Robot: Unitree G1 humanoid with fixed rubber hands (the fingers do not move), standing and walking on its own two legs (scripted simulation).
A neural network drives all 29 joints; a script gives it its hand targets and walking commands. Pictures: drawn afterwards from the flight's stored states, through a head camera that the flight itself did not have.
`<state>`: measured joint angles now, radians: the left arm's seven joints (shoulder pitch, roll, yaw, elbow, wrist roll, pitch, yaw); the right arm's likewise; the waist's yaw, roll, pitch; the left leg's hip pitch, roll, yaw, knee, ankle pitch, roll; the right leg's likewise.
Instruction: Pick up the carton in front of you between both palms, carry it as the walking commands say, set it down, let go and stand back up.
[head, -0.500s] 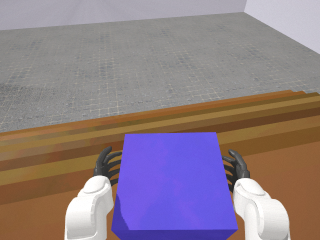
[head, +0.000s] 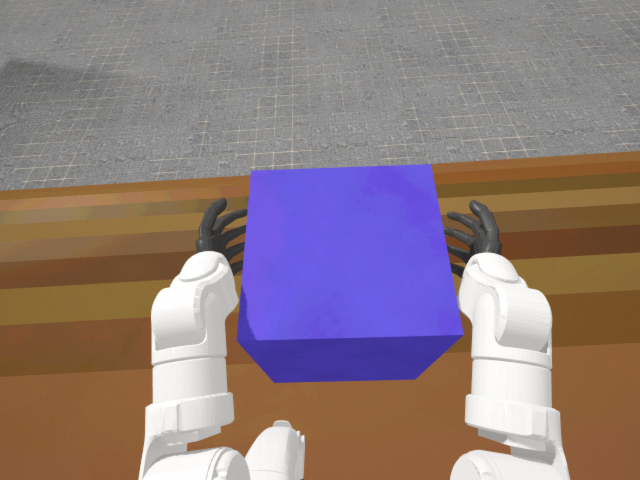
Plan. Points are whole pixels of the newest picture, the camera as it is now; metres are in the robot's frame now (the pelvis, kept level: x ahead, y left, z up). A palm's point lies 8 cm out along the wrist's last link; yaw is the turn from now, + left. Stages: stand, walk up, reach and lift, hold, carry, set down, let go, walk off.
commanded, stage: carry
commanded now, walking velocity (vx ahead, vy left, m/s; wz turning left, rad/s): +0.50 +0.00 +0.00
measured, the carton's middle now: (342, 287) +0.36 +0.02 +0.00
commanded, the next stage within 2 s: none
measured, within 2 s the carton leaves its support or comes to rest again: neither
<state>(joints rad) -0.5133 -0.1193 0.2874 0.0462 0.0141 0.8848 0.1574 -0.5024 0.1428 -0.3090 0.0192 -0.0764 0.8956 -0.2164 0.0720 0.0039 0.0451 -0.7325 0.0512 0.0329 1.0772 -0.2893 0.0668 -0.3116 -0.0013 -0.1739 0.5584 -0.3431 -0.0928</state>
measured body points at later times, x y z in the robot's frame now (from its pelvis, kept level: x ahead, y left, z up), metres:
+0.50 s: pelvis +0.33 +0.01 -0.05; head +0.35 +0.03 +0.40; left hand +0.69 +0.15 +0.05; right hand +0.67 -0.16 +0.07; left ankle +0.20 +0.09 -0.73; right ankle +0.47 -0.10 -0.75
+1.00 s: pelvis +0.70 -0.01 -0.33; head +0.71 -0.01 +0.12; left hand +1.04 +0.16 -0.26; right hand +1.04 -0.15 -0.27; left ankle +0.75 +0.01 -1.04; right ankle +0.57 -0.08 -0.80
